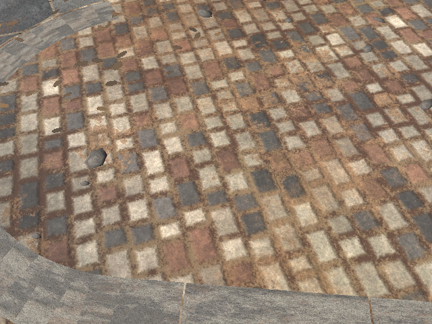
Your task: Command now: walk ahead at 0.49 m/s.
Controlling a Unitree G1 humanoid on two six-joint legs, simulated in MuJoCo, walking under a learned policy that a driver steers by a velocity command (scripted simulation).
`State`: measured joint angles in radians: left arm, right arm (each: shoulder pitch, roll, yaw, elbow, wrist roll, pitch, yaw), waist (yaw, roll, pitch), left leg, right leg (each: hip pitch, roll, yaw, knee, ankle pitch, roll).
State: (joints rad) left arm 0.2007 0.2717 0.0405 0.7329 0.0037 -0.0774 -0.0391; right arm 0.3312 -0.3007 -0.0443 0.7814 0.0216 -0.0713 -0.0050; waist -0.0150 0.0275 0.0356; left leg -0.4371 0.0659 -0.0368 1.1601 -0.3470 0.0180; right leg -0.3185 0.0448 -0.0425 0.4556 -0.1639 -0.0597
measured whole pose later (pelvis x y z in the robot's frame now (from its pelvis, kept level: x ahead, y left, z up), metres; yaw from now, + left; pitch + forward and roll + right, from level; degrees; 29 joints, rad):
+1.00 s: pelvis +0.30 +0.01 +0.00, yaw -22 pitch +2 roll +2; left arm 0.19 0.30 0.08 0.67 0.00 0.03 0.01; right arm 0.06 -0.33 -0.09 0.79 -0.01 0.02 -0.03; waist 0.01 0.03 0.07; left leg -0.52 0.02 0.02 1.08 -0.46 -0.06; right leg -0.32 0.01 0.02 0.49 -0.21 -0.05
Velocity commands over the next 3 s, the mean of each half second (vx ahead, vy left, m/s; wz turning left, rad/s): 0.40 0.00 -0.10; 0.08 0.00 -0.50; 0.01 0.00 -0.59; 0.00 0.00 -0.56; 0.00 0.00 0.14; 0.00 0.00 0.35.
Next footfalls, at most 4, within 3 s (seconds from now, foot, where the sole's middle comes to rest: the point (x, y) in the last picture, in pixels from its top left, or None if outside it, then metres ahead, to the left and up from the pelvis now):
0.36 left None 0.39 0.15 -0.77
0.84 right None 0.33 -0.10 -0.77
1.30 left None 0.43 0.11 -0.77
1.72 right None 0.25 -0.09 -0.77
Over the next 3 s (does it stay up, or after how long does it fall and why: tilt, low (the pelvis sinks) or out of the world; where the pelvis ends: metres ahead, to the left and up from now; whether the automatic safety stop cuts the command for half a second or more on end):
stays up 0.35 0.05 0.00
